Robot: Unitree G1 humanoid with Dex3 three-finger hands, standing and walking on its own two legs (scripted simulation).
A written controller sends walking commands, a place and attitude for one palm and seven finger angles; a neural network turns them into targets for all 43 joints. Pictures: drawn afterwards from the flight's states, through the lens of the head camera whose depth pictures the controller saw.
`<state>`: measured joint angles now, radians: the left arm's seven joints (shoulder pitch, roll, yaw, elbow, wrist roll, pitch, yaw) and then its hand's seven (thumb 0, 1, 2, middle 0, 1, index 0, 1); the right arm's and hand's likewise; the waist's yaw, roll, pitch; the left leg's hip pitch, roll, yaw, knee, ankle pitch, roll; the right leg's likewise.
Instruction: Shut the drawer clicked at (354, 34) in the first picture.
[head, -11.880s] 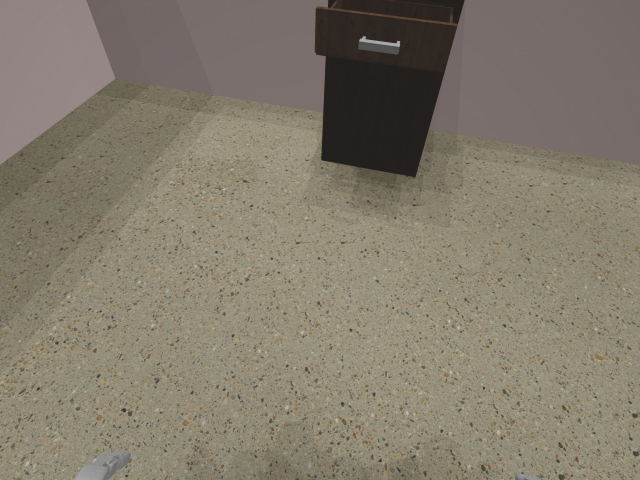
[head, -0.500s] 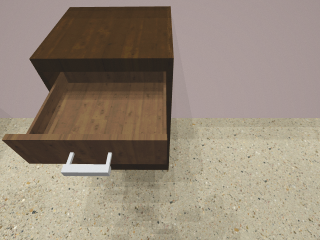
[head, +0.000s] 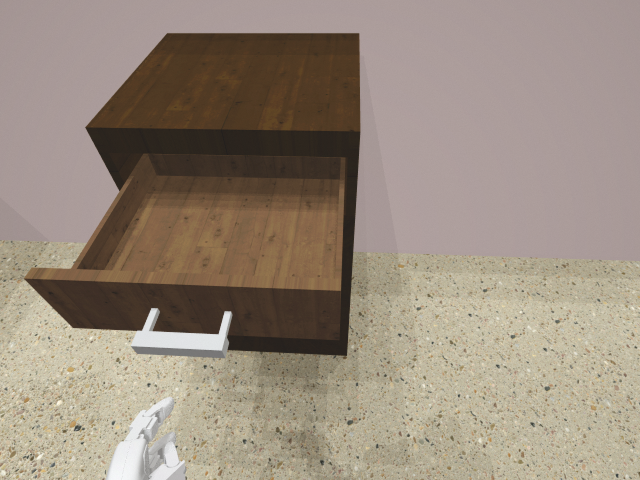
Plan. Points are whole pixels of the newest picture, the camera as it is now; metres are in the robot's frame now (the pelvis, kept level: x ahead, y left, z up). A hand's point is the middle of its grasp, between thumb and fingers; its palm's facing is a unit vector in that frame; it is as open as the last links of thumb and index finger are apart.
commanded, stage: raise the hand and make a fist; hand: left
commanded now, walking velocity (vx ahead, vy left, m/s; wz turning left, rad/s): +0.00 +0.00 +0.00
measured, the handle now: (185, 330) +0.32 +0.22 -0.03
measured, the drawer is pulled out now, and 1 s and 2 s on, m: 0.29 0.28 0.28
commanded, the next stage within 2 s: bring the fist close to the handle in 1.76 s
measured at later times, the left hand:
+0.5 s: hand (184, 477) +0.14 +0.16 -0.01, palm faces -0.10 -0.99 -0.04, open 4.8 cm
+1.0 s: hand (151, 458) +0.14 +0.19 +0.04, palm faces +0.01 -1.00 -0.05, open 3.1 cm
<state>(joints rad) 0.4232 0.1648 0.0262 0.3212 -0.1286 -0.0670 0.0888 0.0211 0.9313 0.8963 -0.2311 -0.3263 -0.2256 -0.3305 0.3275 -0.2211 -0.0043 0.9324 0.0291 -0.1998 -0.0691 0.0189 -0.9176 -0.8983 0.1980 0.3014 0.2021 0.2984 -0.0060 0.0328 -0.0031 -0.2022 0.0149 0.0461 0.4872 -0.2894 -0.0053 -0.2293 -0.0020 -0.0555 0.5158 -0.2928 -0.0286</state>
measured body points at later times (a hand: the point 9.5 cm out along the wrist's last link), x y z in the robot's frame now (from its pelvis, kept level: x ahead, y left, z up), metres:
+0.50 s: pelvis -0.07 +0.00 -0.08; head -0.03 +0.01 +0.37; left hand +0.14 +0.22 +0.00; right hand +0.16 -0.18 -0.13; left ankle -0.02 +0.12 -0.74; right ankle -0.01 -0.10 -0.74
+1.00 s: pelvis -0.03 +0.03 -0.05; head -0.01 +0.04 +0.40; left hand +0.14 +0.24 +0.04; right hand +0.18 -0.19 -0.10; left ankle -0.02 +0.12 -0.74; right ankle -0.01 -0.10 -0.74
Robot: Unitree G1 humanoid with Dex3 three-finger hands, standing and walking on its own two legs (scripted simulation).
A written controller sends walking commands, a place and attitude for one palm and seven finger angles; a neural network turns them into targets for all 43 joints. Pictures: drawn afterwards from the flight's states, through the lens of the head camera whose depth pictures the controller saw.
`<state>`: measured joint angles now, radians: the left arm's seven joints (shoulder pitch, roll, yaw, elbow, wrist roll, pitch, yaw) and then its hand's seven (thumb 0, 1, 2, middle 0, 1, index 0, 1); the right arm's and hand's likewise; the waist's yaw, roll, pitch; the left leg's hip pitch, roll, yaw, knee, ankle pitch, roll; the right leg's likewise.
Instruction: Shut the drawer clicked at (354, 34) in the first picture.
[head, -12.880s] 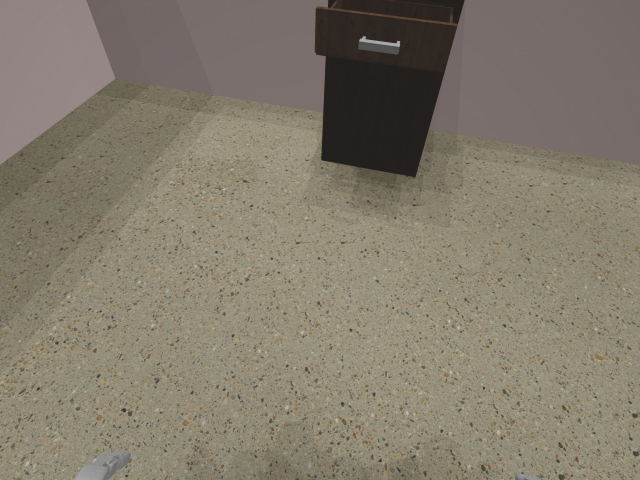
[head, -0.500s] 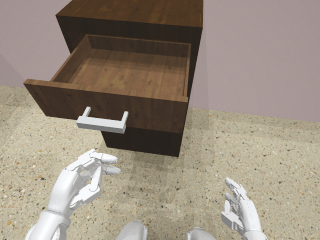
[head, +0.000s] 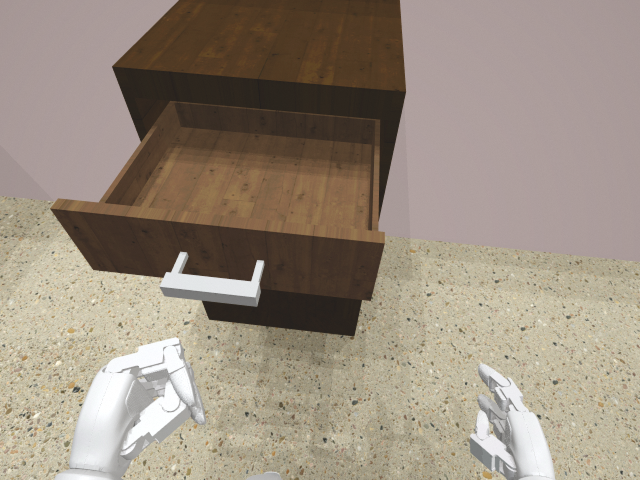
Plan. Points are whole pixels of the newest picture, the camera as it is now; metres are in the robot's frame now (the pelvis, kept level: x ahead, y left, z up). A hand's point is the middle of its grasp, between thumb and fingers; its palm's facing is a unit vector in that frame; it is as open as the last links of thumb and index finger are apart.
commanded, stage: raise the hand and make a fist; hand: left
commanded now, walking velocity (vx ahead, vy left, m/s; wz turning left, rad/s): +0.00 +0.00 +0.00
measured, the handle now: (216, 276) +0.37 +0.18 +0.03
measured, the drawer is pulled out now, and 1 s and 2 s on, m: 0.28 0.28 0.28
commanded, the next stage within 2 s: bring the fist close to the handle in 0.76 s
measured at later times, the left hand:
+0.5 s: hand (165, 399) +0.17 +0.16 +0.12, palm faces +0.00 -1.00 -0.08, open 3.2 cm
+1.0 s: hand (167, 404) +0.17 +0.16 +0.11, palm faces +0.01 -1.00 -0.08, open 3.2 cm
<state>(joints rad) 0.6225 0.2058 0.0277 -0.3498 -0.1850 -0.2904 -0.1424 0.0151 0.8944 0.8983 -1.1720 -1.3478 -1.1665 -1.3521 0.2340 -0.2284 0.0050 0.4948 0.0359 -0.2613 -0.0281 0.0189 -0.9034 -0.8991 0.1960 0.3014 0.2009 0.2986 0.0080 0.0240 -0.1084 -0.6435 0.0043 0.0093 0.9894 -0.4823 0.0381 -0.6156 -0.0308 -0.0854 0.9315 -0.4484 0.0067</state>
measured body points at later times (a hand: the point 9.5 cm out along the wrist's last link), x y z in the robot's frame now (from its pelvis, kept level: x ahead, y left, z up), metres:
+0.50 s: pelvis +0.01 -0.01 +0.02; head +0.01 -0.02 +0.47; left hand +0.17 +0.21 +0.13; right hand +0.20 -0.23 -0.04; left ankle +0.01 +0.09 -0.68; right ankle +0.01 -0.13 -0.68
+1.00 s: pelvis +0.01 -0.03 +0.02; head +0.01 -0.04 +0.47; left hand +0.17 +0.21 +0.12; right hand +0.20 -0.25 -0.03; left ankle +0.01 +0.09 -0.68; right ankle +0.01 -0.13 -0.68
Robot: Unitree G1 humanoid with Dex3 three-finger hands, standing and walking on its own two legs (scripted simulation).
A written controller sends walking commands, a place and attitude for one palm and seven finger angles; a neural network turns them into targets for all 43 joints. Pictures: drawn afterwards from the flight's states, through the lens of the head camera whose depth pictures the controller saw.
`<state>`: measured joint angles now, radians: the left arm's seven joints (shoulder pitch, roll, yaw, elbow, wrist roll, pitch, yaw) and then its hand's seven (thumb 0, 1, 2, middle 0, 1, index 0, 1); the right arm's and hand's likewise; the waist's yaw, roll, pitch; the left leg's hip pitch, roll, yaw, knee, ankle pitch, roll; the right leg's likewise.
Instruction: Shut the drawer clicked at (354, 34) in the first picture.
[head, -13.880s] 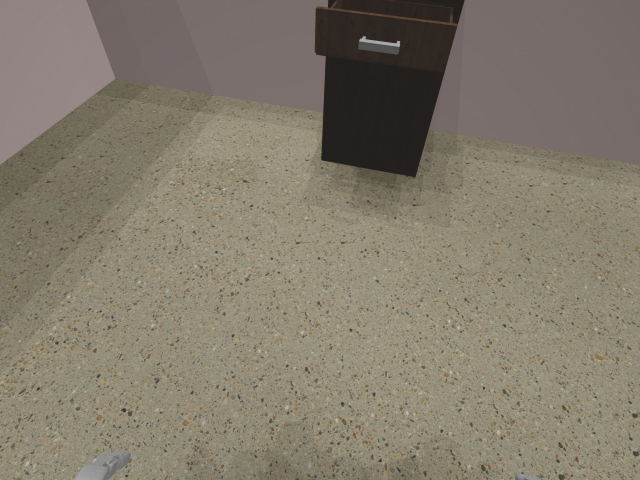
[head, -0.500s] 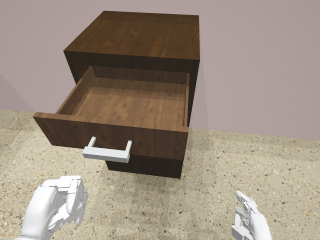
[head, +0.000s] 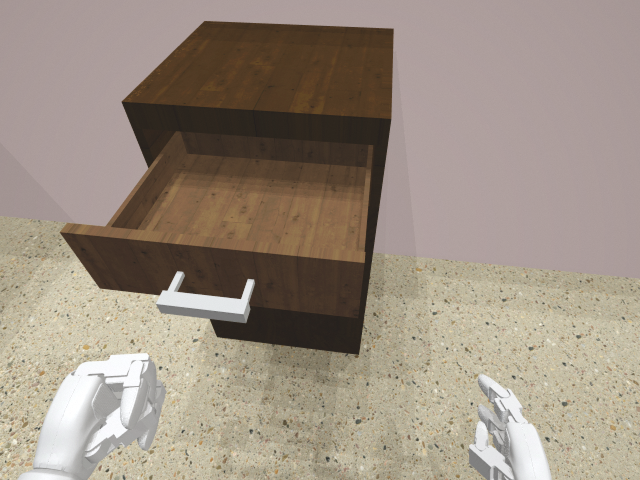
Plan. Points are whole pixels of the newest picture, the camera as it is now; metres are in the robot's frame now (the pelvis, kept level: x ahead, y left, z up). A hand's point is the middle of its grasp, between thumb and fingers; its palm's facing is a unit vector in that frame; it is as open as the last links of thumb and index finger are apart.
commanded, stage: bring the fist close to the handle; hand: left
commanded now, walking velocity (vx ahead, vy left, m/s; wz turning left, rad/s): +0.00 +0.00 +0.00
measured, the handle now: (209, 294) +0.37 +0.20 +0.00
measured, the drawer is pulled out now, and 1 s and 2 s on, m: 0.28 0.28 0.26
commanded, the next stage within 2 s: push the drawer shut in 1.26 s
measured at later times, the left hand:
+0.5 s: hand (179, 390) +0.21 +0.18 +0.04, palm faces -0.06 -1.00 -0.04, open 3.2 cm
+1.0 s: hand (211, 377) +0.24 +0.16 +0.01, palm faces -0.09 -1.00 -0.04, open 3.2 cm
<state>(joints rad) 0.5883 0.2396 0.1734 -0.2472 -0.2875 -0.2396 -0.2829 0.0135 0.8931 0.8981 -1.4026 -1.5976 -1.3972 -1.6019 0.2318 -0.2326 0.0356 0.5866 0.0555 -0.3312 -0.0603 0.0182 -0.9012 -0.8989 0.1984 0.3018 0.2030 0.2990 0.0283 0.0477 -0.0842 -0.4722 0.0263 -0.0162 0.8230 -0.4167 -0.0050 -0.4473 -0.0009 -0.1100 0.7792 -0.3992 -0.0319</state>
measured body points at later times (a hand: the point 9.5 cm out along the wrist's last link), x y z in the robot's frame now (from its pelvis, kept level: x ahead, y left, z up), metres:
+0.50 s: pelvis -0.01 +0.02 -0.02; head +0.03 +0.02 +0.43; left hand +0.21 +0.24 +0.05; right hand +0.16 -0.22 -0.09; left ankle +0.00 +0.12 -0.71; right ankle +0.00 -0.10 -0.71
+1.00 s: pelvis -0.02 +0.02 -0.05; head +0.05 +0.02 +0.40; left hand +0.24 +0.22 +0.01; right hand +0.15 -0.21 -0.13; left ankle +0.00 +0.12 -0.71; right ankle +0.00 -0.10 -0.71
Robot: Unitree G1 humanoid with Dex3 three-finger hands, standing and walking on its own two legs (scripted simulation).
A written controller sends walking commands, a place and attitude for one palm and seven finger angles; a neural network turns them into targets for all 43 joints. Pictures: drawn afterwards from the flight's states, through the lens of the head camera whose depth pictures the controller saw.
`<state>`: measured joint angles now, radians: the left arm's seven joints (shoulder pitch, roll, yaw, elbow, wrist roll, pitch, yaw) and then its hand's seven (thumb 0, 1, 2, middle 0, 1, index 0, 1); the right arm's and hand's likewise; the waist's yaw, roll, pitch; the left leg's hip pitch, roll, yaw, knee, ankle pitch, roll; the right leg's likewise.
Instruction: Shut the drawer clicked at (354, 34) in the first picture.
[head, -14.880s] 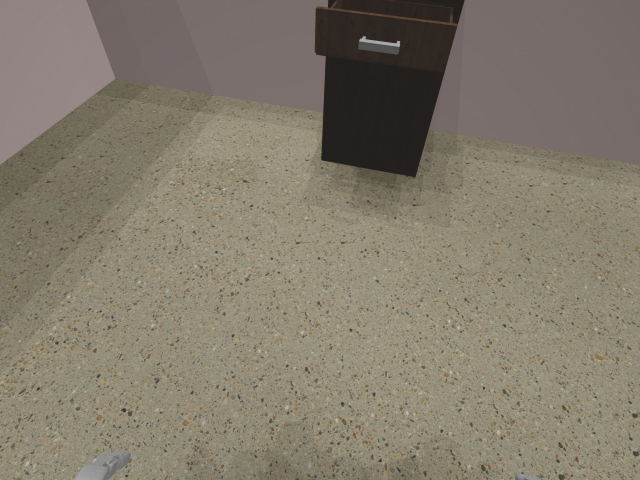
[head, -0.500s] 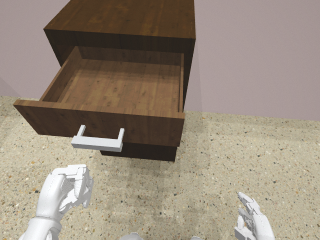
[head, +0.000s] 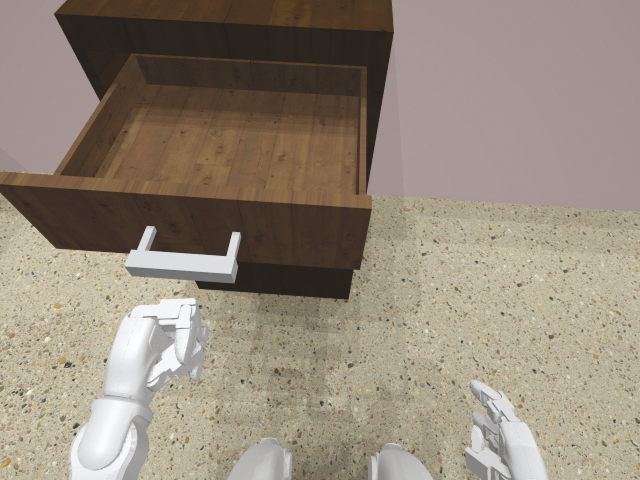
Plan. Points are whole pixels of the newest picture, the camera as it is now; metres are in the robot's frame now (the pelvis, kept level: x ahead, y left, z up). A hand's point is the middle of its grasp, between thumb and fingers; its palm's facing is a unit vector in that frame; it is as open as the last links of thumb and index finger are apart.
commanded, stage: bring the fist close to the handle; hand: left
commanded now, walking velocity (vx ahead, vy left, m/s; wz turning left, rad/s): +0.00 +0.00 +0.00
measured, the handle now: (187, 251) +0.38 +0.19 +0.05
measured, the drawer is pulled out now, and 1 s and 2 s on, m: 0.28 0.26 0.13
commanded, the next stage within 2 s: push the drawer shut in 0.26 s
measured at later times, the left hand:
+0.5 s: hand (198, 340) +0.26 +0.15 +0.05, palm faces -0.05 -1.00 -0.06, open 3.2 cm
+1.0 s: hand (207, 298) +0.31 +0.15 +0.05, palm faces -0.05 -1.00 -0.06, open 2.8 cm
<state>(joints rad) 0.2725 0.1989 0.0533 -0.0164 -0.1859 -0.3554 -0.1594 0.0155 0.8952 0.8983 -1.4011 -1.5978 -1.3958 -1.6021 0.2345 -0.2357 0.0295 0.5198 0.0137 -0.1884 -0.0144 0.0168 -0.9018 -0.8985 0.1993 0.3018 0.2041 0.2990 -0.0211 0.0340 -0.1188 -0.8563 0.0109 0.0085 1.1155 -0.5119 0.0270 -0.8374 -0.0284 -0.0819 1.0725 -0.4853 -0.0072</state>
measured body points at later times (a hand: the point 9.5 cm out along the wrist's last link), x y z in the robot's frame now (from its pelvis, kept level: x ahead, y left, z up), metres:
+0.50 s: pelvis +0.01 -0.01 +0.00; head +0.07 -0.01 +0.45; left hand +0.26 +0.20 +0.06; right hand +0.18 -0.25 -0.08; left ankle +0.02 +0.10 -0.66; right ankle +0.02 -0.12 -0.66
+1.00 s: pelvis +0.00 -0.01 +0.00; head +0.08 -0.01 +0.45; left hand +0.31 +0.20 +0.06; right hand +0.16 -0.25 -0.09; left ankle +0.02 +0.10 -0.66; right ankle +0.02 -0.12 -0.66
